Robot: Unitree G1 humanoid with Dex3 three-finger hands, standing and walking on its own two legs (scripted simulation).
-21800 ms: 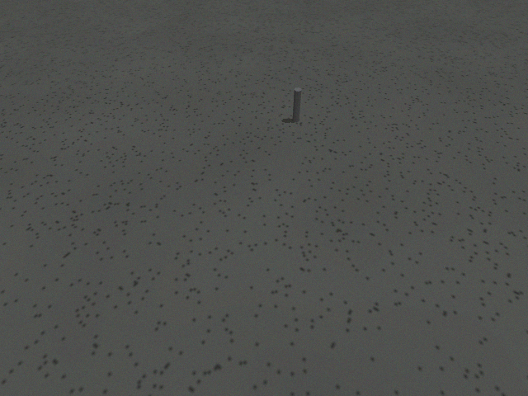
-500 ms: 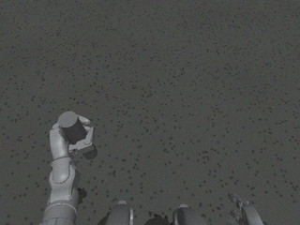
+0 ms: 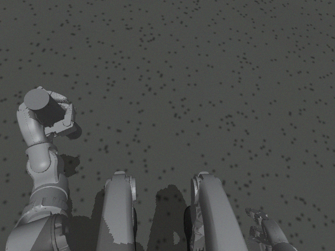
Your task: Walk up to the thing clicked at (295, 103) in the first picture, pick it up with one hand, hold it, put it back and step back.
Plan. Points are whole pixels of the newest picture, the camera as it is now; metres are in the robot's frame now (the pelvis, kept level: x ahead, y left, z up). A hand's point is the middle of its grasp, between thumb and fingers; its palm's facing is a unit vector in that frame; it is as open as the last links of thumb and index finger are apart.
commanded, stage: crouch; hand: left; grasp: from the side
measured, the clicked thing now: (59, 119) +0.41 +0.27 -0.06
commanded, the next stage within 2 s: lower in 1.14 s
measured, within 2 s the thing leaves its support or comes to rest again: neither
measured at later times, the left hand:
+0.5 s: hand (79, 125) +0.44 +0.27 -0.19, palm faces +0.34 -0.94 -0.01, open 5.4 cm
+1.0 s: hand (82, 129) +0.45 +0.28 -0.26, palm faces +0.32 -0.95 -0.02, open 5.5 cm
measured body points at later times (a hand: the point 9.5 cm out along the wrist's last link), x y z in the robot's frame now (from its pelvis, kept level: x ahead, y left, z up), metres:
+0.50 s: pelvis -0.03 +0.00 -0.14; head +0.19 +0.06 +0.25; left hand +0.42 +0.32 -0.18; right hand +0.06 -0.27 -0.26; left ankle +0.07 +0.13 -0.46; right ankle +0.06 -0.13 -0.46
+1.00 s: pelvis -0.02 +0.00 -0.18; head +0.21 +0.08 +0.19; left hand +0.43 +0.33 -0.25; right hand +0.07 -0.28 -0.28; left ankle +0.07 +0.13 -0.46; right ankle +0.06 -0.13 -0.46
